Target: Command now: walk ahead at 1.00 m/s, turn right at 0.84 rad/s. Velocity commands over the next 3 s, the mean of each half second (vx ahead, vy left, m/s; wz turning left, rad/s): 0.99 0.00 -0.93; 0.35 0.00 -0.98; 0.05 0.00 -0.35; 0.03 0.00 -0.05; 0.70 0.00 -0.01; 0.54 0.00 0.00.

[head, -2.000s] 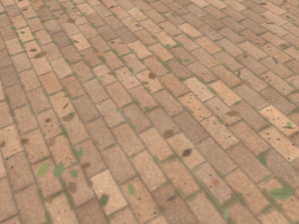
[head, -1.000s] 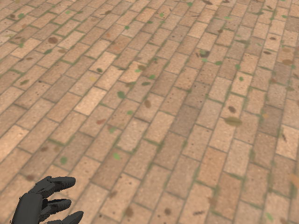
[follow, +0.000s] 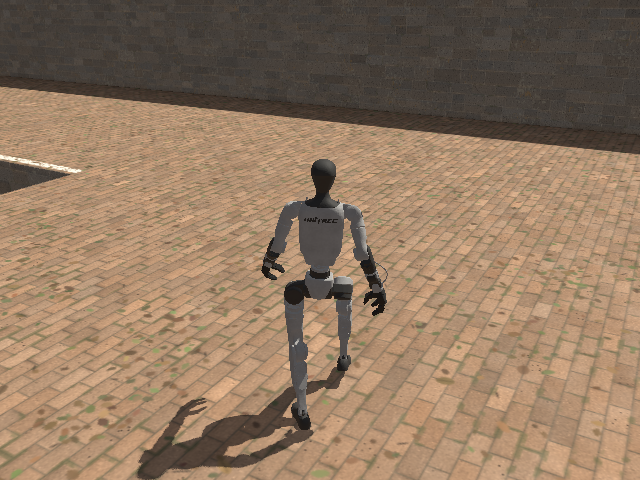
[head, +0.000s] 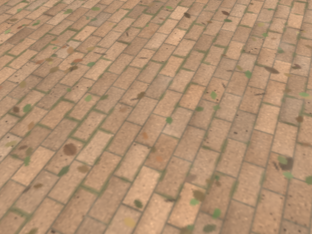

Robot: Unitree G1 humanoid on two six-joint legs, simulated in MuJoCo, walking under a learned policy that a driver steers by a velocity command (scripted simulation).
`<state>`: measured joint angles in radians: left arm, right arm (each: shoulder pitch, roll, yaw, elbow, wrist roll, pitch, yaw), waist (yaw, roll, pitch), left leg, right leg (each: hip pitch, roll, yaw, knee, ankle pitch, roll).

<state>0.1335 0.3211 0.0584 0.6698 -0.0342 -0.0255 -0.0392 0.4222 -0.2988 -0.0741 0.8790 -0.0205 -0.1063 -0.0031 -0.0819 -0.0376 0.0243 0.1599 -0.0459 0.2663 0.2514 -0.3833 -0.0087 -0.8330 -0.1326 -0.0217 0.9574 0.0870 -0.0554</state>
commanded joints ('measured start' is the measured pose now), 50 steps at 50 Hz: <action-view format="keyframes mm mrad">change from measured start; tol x32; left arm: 1 -69 18 -9 -75 -3 -19 -39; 7 539 267 117 63 -23 41 4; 14 153 113 41 -74 26 -69 4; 50 196 220 113 -128 17 81 17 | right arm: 1 -149 -164 -19 -109 4 -14 -13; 21 -536 -23 30 -380 30 -23 11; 29 -64 -299 -63 -282 -19 -25 23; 50 -295 -177 -48 -181 60 73 9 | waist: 1 69 1 149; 6 391 147 -161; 8 111 -377 -195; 12 56 136 -15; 27 -9 -87 -155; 29 111 578 -479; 32 48 137 -162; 50 195 -55 -141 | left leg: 1 -193 250 7 -117 706 55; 5 -101 305 1 395 1594 56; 6 -277 277 -34 707 1459 67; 8 -975 -74 -284 1515 -189 7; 27 -202 77 -380 238 397 -15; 29 314 547 -1206 132 334 237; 35 -279 303 -446 88 683 164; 45 -235 313 -110 72 688 144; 50 -424 219 -33 648 611 14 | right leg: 1 166 41 -89 -179 92 -44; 6 917 190 -99 -185 -191 -160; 8 1234 -49 682 -477 -465 -432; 10 1022 -104 889 -784 -820 -336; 14 575 42 585 -749 -518 -287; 23 477 131 441 -643 -473 -156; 27 611 178 421 -154 -98 -22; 30 25 160 232 587 -662 88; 48 473 117 -92 -327 -269 -10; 50 830 110 46 -508 164 -117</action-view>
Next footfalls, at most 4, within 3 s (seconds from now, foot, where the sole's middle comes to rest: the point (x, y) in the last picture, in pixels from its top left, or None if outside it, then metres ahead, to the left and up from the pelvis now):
0.12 right None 0.33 -0.07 -0.76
0.56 left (150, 183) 0.76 0.02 -0.76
1.00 right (212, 191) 0.69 -0.26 -0.76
1.36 left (176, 156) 0.90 -0.12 -0.76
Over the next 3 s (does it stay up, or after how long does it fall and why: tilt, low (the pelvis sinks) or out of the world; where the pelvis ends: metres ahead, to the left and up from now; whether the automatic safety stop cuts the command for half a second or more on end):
stays up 0.94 -0.72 0.01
